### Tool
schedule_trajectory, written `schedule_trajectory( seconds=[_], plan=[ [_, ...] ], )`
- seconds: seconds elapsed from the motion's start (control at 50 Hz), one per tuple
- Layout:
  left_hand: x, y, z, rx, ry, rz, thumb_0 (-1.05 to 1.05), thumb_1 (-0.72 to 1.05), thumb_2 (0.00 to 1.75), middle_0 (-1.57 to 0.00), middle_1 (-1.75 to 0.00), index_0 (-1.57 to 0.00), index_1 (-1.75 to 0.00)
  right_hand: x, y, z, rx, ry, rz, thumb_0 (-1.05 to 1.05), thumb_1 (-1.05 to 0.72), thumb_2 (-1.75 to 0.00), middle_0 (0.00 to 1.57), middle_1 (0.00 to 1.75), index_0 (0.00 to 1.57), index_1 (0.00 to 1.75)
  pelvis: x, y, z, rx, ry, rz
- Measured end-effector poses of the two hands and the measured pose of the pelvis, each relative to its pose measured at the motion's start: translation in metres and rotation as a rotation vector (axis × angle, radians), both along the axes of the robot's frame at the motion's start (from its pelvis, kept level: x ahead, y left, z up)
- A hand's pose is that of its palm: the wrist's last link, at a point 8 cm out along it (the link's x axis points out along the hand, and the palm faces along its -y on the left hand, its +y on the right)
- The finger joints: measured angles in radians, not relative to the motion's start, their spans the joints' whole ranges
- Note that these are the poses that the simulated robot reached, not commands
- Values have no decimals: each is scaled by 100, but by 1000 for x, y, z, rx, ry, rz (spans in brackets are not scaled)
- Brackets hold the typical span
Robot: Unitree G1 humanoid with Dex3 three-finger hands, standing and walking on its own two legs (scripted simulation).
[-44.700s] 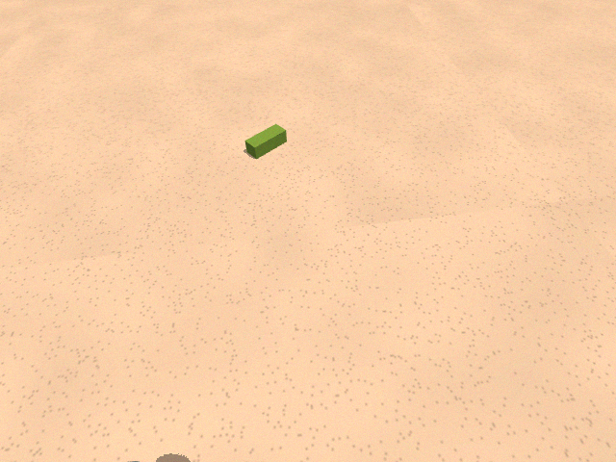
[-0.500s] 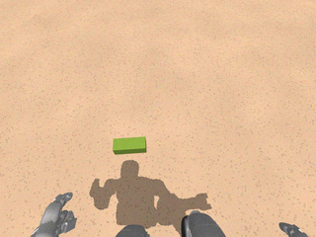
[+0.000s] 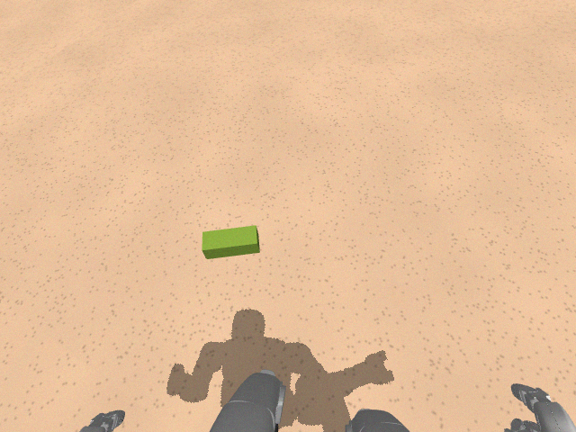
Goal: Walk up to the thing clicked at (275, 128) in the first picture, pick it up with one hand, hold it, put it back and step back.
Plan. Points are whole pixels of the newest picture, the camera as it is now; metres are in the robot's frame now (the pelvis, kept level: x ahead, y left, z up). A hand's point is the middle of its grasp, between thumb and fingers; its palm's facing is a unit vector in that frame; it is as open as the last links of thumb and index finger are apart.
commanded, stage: step back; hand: left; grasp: from above
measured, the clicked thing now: (231, 242) +0.76 +0.32 -0.72
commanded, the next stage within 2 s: stand in 1.72 s
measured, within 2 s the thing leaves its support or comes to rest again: neither
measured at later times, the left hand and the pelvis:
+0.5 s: hand out of the picture -0.09 +0.25 -0.14, palm faces +0.04 -0.91 -0.40, open 7.4 cm; pelvis -0.18 -0.03 +0.00, yaw +2 degrees
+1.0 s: hand out of the picture -0.24 +0.26 -0.13, palm faces +0.10 -0.91 -0.41, open 7.4 cm; pelvis -0.27 -0.03 +0.01, yaw +6 degrees
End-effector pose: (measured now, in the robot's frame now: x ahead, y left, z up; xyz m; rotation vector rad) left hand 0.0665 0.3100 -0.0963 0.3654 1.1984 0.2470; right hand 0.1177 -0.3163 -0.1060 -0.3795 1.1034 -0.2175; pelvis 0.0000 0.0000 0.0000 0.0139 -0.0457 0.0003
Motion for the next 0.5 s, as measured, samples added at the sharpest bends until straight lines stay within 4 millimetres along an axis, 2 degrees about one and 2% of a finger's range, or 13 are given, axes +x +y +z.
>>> schedule_trajectory(
  seconds=[0.12,0.24,0.34,0.42,0.5],
  plan=[
    [-22,-4,9,22,-67,9,1,90,90,-20,-30,-21,-30,-57,-3,-4,-2,86,30,1,-91,-89,20,30,20,30,-36,-4,3,12,15,47],
    [-46,7,-5,11,-146,20,1,90,90,-20,-30,-21,-30,-109,7,-10,-23,141,68,1,-91,-89,20,30,20,30,-84,-1,-8,24,-2,96],
    [-84,3,-6,-11,-108,43,1,90,90,-20,-30,-21,-30,-144,9,4,-11,124,71,1,-90,-89,20,30,20,30,-118,-6,2,-15,-10,88],
    [-122,-4,-5,-16,-86,46,1,90,90,-20,-30,-21,-30,-157,2,11,-18,79,76,1,-90,-89,20,30,21,30,-144,-14,5,-29,1,66],
    [-164,-15,-8,2,-47,30,1,90,90,-20,-30,-21,-30,-167,-13,7,-11,13,81,1,-90,-89,20,30,21,30,-175,-27,-1,-25,4,35]
  ],
)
